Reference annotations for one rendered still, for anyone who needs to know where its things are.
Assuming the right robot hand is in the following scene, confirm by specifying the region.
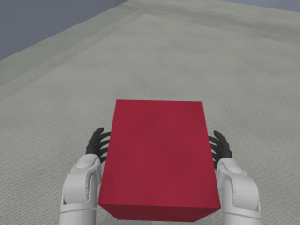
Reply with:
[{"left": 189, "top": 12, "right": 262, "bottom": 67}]
[{"left": 208, "top": 130, "right": 232, "bottom": 170}]

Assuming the left robot hand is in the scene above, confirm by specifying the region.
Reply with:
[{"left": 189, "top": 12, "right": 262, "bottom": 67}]
[{"left": 85, "top": 127, "right": 111, "bottom": 164}]

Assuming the robot right forearm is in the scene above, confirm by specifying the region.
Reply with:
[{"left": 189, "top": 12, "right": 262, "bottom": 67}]
[{"left": 216, "top": 157, "right": 262, "bottom": 225}]

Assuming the carton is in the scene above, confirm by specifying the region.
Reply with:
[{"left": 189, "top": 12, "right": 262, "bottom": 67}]
[{"left": 97, "top": 99, "right": 221, "bottom": 223}]

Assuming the robot left forearm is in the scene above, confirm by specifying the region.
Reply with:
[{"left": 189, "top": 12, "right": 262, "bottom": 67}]
[{"left": 59, "top": 154, "right": 102, "bottom": 225}]

